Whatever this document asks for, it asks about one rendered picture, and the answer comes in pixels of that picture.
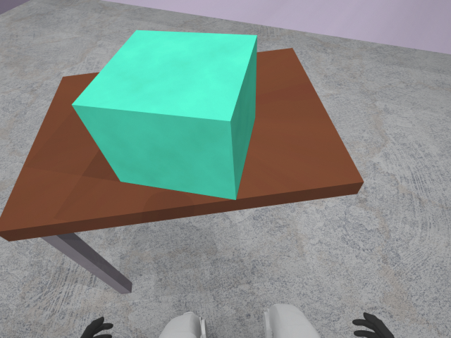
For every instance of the robot right thigh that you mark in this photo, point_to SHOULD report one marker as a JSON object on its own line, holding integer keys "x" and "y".
{"x": 287, "y": 321}

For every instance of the table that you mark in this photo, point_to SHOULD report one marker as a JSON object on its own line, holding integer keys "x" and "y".
{"x": 66, "y": 184}

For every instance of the right robot hand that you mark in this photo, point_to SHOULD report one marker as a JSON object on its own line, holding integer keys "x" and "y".
{"x": 373, "y": 323}

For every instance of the carton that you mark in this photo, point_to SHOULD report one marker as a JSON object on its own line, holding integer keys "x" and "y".
{"x": 175, "y": 110}

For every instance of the left robot hand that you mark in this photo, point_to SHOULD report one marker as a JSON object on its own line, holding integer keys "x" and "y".
{"x": 95, "y": 327}

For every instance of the robot thigh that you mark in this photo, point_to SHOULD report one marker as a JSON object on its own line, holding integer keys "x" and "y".
{"x": 185, "y": 326}
{"x": 287, "y": 321}

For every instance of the robot left thigh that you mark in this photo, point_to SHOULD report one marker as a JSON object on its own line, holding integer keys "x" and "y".
{"x": 185, "y": 326}

